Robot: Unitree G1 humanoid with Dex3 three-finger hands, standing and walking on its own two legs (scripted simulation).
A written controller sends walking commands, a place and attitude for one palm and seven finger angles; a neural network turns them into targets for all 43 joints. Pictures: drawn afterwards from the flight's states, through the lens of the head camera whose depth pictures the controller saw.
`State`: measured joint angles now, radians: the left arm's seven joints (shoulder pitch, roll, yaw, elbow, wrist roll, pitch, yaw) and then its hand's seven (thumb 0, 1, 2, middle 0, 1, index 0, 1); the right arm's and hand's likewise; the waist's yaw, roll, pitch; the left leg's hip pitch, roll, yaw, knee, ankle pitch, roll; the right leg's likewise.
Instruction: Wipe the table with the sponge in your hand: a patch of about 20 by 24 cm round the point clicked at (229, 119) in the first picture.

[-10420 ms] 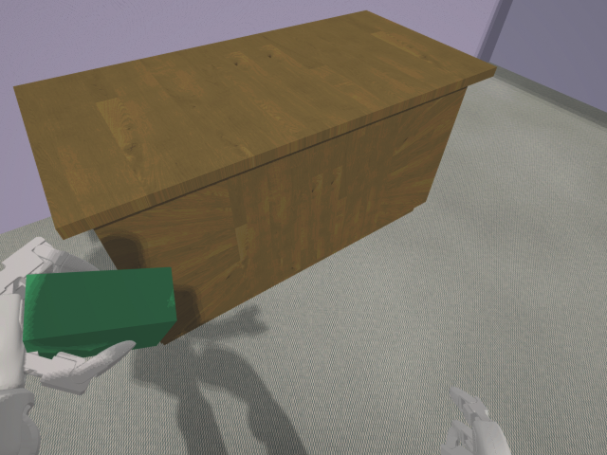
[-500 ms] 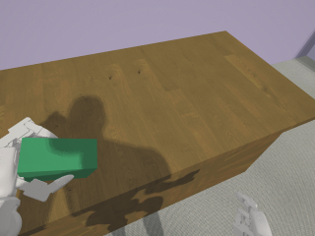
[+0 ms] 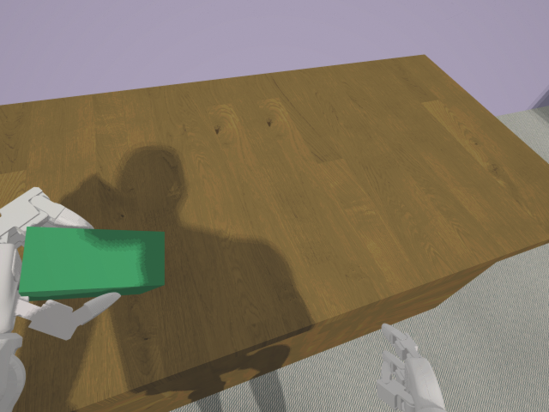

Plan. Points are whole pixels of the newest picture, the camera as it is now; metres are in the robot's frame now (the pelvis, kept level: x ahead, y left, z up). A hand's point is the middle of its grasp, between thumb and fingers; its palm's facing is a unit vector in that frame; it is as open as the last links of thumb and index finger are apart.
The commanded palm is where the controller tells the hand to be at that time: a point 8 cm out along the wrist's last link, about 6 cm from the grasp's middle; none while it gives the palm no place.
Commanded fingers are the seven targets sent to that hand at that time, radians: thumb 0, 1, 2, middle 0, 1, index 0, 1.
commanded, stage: come to a stop and stand still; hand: left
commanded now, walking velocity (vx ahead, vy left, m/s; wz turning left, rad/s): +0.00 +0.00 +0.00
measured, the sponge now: (113, 266) +0.24 +0.21 +0.13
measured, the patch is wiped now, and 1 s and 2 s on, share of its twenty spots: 0.00 0.00 0.00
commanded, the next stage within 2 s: look again from close up in 0.34 s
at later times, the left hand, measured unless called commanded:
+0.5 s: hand (81, 262) +0.23 +0.23 +0.15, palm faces +0.35 -0.85 -0.39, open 9.9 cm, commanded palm +0.17 +0.27 +0.17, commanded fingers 0.00 0.10 1.30 -1.20 -1.60 -1.20 -1.60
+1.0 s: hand (68, 247) +0.24 +0.24 +0.16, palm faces +0.38 -0.84 -0.40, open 9.9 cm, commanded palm +0.17 +0.27 +0.17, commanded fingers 0.00 0.10 1.30 -1.20 -1.60 -1.20 -1.60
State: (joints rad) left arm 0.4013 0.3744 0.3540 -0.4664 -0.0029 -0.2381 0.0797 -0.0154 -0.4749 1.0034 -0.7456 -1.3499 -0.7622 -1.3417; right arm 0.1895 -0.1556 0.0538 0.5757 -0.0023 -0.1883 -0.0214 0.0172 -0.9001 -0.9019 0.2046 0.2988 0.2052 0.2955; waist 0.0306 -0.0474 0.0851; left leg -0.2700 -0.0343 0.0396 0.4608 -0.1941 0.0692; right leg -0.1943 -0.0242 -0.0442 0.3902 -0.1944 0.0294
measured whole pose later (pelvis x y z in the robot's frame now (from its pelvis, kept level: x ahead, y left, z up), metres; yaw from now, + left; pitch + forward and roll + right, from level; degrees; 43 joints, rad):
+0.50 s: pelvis +0.01 -0.01 +0.00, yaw +0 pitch +0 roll -2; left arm 0.45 0.37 0.35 -0.46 -0.03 -0.20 0.10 -0.02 -0.47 1.00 -0.74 -1.35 -0.76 -1.34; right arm 0.21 -0.20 0.02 0.57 0.01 -0.13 -0.05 0.02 -0.90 -0.90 0.20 0.30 0.20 0.30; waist 0.01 -0.02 0.06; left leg -0.25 -0.02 0.03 0.45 -0.20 0.05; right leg -0.17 -0.01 -0.05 0.36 -0.20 0.01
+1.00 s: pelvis +0.00 -0.01 +0.00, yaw -1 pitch +1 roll -1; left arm 0.36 0.39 0.41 -0.40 -0.05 -0.25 0.08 -0.02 -0.47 1.01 -0.74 -1.35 -0.76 -1.34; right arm 0.21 -0.21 0.01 0.57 0.01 -0.18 0.00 0.02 -0.90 -0.90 0.20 0.30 0.20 0.30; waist 0.01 -0.02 0.05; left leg -0.28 -0.02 0.06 0.46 -0.20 0.06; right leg -0.23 -0.01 -0.03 0.42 -0.20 0.02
